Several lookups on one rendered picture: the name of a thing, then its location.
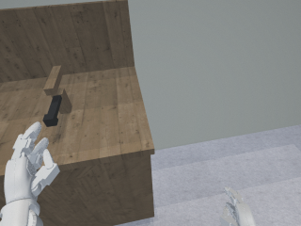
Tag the counter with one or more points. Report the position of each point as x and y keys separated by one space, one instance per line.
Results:
x=102 y=142

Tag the tap lever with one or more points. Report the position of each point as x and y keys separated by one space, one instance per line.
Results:
x=50 y=119

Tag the left robot forearm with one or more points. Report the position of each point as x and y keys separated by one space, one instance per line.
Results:
x=22 y=212

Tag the robot left hand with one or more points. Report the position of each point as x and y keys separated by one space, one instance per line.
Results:
x=21 y=169

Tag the robot right hand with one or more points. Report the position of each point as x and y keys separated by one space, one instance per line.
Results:
x=241 y=214

